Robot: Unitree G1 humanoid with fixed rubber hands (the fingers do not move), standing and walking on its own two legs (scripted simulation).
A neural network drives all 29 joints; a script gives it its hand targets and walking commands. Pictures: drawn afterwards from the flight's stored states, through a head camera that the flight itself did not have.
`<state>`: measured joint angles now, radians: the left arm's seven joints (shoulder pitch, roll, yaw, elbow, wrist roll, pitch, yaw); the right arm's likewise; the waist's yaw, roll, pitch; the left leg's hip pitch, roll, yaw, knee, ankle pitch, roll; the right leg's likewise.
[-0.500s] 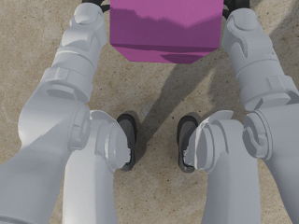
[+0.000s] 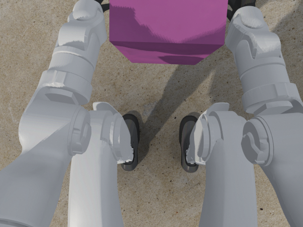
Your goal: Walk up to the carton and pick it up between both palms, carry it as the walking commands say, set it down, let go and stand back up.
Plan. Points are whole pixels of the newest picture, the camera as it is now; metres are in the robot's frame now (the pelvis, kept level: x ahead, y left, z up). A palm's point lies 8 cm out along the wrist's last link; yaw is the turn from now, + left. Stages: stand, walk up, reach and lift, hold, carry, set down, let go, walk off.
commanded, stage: reach and lift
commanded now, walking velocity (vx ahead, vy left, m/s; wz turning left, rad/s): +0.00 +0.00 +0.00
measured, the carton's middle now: (165, 20) +0.55 -0.01 -0.19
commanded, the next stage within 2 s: none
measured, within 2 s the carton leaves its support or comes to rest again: neither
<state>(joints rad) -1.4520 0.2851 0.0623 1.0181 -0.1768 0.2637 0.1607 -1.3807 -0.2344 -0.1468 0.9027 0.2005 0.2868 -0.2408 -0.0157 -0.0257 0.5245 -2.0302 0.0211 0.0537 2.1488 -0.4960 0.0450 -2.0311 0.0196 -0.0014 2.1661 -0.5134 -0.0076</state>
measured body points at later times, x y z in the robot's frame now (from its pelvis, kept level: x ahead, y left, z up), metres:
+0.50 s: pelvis -0.01 +0.00 +0.04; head +0.31 +0.00 +0.35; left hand +0.55 +0.13 -0.06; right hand +0.53 -0.16 -0.06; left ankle +0.16 +0.11 -0.35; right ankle +0.15 -0.11 -0.35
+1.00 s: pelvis -0.01 +0.00 +0.09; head +0.28 +0.00 +0.42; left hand +0.53 +0.13 +0.02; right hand +0.51 -0.16 +0.02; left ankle +0.16 +0.11 -0.35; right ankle +0.15 -0.11 -0.35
